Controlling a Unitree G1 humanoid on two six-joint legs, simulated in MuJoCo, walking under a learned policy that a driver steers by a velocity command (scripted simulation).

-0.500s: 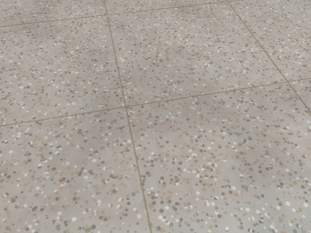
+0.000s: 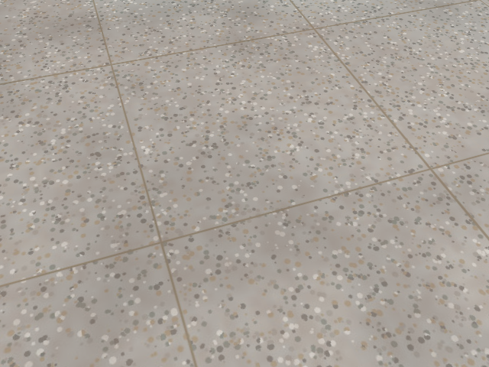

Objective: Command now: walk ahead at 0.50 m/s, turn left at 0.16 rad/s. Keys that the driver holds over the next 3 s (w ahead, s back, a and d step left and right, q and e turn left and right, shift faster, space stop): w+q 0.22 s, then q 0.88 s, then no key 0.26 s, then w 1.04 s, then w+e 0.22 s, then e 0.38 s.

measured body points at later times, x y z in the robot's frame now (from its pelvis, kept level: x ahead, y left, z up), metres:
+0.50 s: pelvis +0.24 -0.05 +0.00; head +0.28 -0.05 +0.44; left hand +0.24 +0.24 -0.13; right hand +0.44 -0.29 -0.12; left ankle +0.31 +0.11 -0.69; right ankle +0.26 -0.15 -0.75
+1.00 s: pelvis +0.31 -0.01 -0.01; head +0.34 +0.02 +0.44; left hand +0.31 +0.31 -0.13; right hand +0.59 -0.19 -0.10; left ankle +0.33 +0.10 -0.75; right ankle +0.42 -0.14 -0.71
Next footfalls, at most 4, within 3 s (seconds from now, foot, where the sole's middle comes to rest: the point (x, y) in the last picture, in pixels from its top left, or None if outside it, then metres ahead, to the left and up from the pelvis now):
0.20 right None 0.30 -0.15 -0.79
0.66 left None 0.36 0.11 -0.79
1.10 right None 0.44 -0.10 -0.79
1.46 left None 0.25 0.08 -0.79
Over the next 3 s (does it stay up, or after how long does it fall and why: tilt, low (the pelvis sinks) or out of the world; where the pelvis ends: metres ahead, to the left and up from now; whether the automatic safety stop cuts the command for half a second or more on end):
stays up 0.88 0.38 -0.03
